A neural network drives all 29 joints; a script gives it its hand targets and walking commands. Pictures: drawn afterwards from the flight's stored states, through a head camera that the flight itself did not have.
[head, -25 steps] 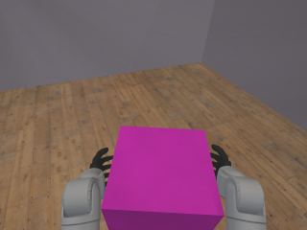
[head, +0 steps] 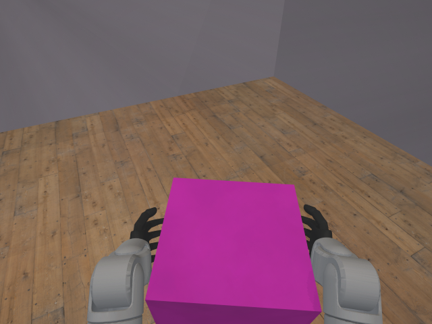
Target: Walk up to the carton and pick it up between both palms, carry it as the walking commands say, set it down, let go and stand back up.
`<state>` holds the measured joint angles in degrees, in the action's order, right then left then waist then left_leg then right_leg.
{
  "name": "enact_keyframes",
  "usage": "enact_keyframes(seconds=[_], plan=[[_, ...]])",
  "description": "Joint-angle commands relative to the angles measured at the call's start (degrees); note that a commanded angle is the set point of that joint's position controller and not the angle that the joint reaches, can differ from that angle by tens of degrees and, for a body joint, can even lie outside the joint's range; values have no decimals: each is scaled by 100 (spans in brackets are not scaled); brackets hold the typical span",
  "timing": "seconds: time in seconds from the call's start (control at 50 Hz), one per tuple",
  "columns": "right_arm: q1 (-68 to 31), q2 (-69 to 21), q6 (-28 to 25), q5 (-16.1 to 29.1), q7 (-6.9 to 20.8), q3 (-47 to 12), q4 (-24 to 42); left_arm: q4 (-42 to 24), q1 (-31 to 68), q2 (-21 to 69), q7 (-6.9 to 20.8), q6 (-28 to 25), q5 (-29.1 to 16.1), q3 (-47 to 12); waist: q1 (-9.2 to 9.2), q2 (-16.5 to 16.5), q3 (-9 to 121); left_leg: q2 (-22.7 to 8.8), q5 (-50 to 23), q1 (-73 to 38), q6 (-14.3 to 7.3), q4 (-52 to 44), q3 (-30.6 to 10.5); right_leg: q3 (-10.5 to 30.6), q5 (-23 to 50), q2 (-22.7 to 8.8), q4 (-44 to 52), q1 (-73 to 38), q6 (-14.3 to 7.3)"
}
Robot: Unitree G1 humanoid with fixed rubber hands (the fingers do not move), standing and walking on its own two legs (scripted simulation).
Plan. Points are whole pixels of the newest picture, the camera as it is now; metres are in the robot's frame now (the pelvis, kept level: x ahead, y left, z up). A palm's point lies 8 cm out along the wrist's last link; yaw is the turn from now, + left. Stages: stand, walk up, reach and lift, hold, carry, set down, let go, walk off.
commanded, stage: carry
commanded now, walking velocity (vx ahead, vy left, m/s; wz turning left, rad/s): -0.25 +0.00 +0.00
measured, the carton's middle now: (228, 269) +0.25 -0.01 +0.04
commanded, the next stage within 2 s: none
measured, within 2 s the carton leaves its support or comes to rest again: neither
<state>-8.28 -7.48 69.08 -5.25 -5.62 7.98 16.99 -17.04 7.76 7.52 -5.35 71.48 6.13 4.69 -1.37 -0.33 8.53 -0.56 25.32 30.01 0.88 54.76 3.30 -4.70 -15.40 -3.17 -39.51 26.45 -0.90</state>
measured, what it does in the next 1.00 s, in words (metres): walks backwards: left foot, then right foot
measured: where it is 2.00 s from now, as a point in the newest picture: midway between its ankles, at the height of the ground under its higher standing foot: outside the picture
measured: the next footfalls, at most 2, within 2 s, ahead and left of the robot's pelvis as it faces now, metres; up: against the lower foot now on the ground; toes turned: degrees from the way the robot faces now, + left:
left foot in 0.06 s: +0.03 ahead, +0.12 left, +0.00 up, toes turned +4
right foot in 0.34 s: -0.09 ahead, -0.08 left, +0.00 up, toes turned -7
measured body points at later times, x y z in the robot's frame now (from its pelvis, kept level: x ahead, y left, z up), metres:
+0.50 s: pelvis -0.20 +0.03 +0.00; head -0.22 +0.02 +0.45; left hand +0.07 +0.16 +0.08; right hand +0.06 -0.14 +0.07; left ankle -0.15 +0.13 -0.66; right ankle -0.13 -0.08 -0.72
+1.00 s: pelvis -0.40 +0.06 +0.00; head -0.42 +0.06 +0.45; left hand -0.13 +0.21 +0.07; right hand -0.13 -0.10 +0.07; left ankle -0.30 +0.16 -0.69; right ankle -0.36 -0.05 -0.72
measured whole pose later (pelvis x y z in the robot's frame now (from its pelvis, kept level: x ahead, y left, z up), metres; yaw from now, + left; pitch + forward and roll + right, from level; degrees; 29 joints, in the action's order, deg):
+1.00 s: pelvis -0.40 +0.06 +0.00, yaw -2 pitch +1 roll -1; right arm -7.3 -7.4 68.7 -6.4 -5.4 7.0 18.8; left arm -17.2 8.6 7.6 -5.8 71.0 4.6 5.6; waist 0.6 1.6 4.2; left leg -0.8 22.7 35.5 -0.2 51.7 3.9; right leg -5.3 -16.6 -1.7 -39.0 23.5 -1.2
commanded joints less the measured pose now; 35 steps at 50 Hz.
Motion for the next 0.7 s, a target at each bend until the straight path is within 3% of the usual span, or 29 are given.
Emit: enact_keyframes(seconds=[0.0,0.02,0.04,0.06,0.08,0.1,0.12,0.14,0.16,0.22,0.26,0.28,0.3,0.32,0.34,0.36,0.38,0.4,0.42,0.46,0.52,0.54,0.56,0.58,0.6,0.62,0.64,0.66,0.68], plan=[[-2899,-5133,111,2375,1645,-4271,317,-580,2735,4881,1476,-162,-2082,-3642,153,-940,1586,-4,-970,-935,-72,-2755,148,1127,2921,-1189,796,-1247,-462],[-2683,-5107,122,2290,1660,-4182,62,-633,2784,4851,1486,-172,-2139,-3685,141,-381,1721,-535,-1347,-1697,-113,-3142,-491,869,2148,-887,340,-681,-154],[-2524,-5159,100,2229,1679,-4051,-116,-652,2866,4808,1508,-179,-2160,-3712,152,826,1540,-1691,-3211,-2203,-438,-3344,-1848,438,276,-370,-343,372,231],[-2416,-5201,11,2216,1698,-4057,-86,-858,3102,4823,1521,-201,-2235,-3804,77,2197,1490,-2525,-4914,-2166,-1164,-3119,-2387,-8,-1521,78,-1172,1062,409],[-2451,-5315,-46,2163,1706,-3988,-48,-1102,3499,4981,1551,-222,-2385,-4014,51,2023,1410,-2340,-4318,-1405,-1368,-3159,-2039,207,-1889,34,-2181,635,332],[-2653,-5370,-55,2223,1677,-4049,154,-1015,3518,5035,1584,-244,-2423,-4056,69,1160,1202,-2114,-3637,-1152,-1332,-3307,-1846,211,-1642,172,-2721,522,313],[-2764,-5324,-77,2190,1659,-4023,331,-1138,3725,5131,1623,-272,-2560,-4171,79,937,1140,-1898,-2994,-1092,-1236,-3330,-1583,233,-1387,165,-2866,599,357],[-2760,-5270,-82,2135,1618,-3988,424,-1142,3760,5143,1652,-254,-2641,-4185,76,852,1085,-1789,-2254,-848,-1139,-3401,-1455,234,-1208,109,-2890,537,336],[-2695,-5267,-73,2106,1576,-3970,338,-1169,3812,5085,1661,-238,-2668,-4186,98,1093,1097,-1706,-1574,-766,-1072,-3495,-1345,232,-1126,76,-2677,471,330],[-2643,-5289,-64,2078,1502,-3983,523,-1201,3731,5002,1671,-180,-2739,-4111,101,1288,1329,-1643,-1493,-1277,-940,-3457,-1279,43,-1273,186,-1303,176,300],[-2538,-5243,-54,2010,1458,-4002,533,-1166,3647,4941,1705,-167,-2739,-4054,101,1201,1430,-1780,-1335,-1236,-911,-3561,-1469,-92,-1156,335,-155,-473,179],[-2514,-5197,-30,1963,1435,-3999,496,-1020,3517,4969,1728,-145,-2718,-3983,136,1123,1511,-1652,-1172,-1034,-756,-3504,-1324,-119,-866,311,723,-1007,121],[-2491,-5179,-24,1950,1426,-3987,420,-948,3458,4959,1746,-146,-2695,-3947,145,663,1637,-1362,-962,-664,-442,-3157,-1100,316,-595,23,1553,-1678,89],[-2589,-5165,-42,1976,1418,-4063,528,-890,3333,4893,1753,-180,-2639,-3877,134,-948,1649,-806,-785,101,-97,-2016,-471,1795,-739,-1117,2207,-2247,-113],[-2592,-5069,-30,1993,1435,-4203,723,-674,2834,4975,1782,-250,-2499,-3769,260,-2266,1310,34,354,816,89,-386,253,2702,432,-2164,2323,-1696,-836],[-3143,-5208,-50,2153,1472,-4330,989,-774,3052,5120,1773,-310,-2484,-3744,271,-1942,1077,-58,512,571,-67,920,-376,2765,656,-2388,2341,-793,-1136],[-3383,-5313,-84,2241,1517,-4356,974,-769,3176,5255,1758,-297,-2415,-3655,261,-1183,1056,-34,226,426,-49,1383,-494,2058,305,-1853,2262,-656,-910],[-3238,-5332,-88,2340,1573,-4344,894,-817,3027,5258,1707,-299,-2345,-3669,247,-690,1097,12,-42,376,-46,1641,-401,1595,539,-1604,2089,-605,-747],[-3393,-5355,-68,2487,1612,-4438,1003,-1061,3244,5179,1635,-325,-2320,-3702,226,-595,1041,-47,-178,321,-46,1691,-254,1304,780,-1498,1964,-499,-643],[-3129,-5207,21,2460,1630,-4393,850,-1212,3216,4977,1536,-285,-2256,-3757,190,-736,1143,-137,-162,185,-4,920,-47,1119,808,-1378,1907,-672,-571],[-3019,-5090,121,2509,1625,-4439,768,-1014,2869,4804,1486,-203,-2121,-3587,238,-1341,1434,9,208,-274,-17,-846,214,1365,1219,-1404,1818,-1255,-607],[-2855,-5037,145,2423,1630,-4374,631,-861,2715,4758,1482,-175,-2040,-3565,208,-1340,1443,35,78,-526,-41,-1527,266,1314,1468,-1402,1624,-1309,-581],[-2729,-5035,144,2401,1649,-4320,522,-849,2620,4707,1467,-168,-2011,-3577,173,-1091,1527,30,-333,-903,-78,-2441,198,1227,1346,-1276,1426,-1247,-472],[-2669,-5022,148,2321,1660,-4253,405,-655,2492,4753,1487,-142,-1998,-3564,146,-588,1587,-383,-800,-1537,-144,-3097,-352,995,1326,-1074,981,-842,-180],[-2484,-5029,143,2254,1707,-4143,207,-664,2574,4759,1486,-156,-1989,-3591,141,723,1500,-1499,-1519,-2065,-390,-3619,-1751,547,257,-571,168,96,178],[-2376,-5168,62,2209,1724,-4129,121,-896,2947,4812,1510,-168,-2089,-3679,84,2288,1152,-2545,-3364,-2058,-1032,-3497,-2586,-46,-1175,31,-621,1176,435],[-2459,-5248,-26,2181,1738,-4045,119,-1086,3289,4901,1557,-193,-2242,-3864,10,2145,1084,-2462,-3249,-1127,-1404,-3423,-2234,232,-1777,-51,-2079,680,313],[-2680,-5355,-34,2223,1732,-4102,304,-1137,3571,5033,1572,-240,-2338,-4018,38,1337,895,-2159,-2633,-812,-1260,-3589,-2032,274,-1545,139,-2801,573,294],[-2754,-5348,-37,2223,1710,-4072,419,-1225,3756,5111,1591,-255,-2473,-4134,63,877,788,-1909,-2173,-762,-1122,-3577,-1720,338,-1240,116,-3042,626,335]])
